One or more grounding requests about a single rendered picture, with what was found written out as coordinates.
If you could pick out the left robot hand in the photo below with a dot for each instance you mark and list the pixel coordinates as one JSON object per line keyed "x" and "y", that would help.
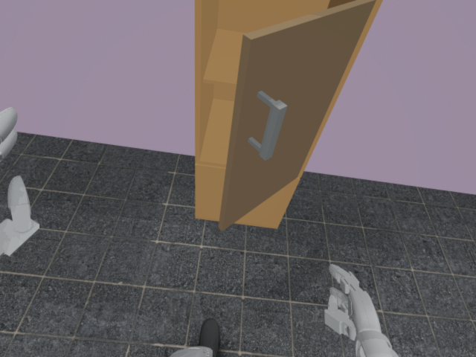
{"x": 13, "y": 234}

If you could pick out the left robot foot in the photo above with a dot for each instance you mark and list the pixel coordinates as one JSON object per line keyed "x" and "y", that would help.
{"x": 209, "y": 335}

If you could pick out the right robot hand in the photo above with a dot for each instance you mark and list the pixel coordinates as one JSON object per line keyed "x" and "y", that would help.
{"x": 357, "y": 312}

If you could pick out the right robot forearm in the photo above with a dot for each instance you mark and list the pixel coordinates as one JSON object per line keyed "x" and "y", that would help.
{"x": 373, "y": 344}

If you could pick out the cupboard door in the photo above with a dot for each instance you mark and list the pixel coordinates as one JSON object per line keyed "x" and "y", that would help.
{"x": 300, "y": 62}

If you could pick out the handle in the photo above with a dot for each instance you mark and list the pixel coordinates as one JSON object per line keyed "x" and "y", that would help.
{"x": 274, "y": 123}

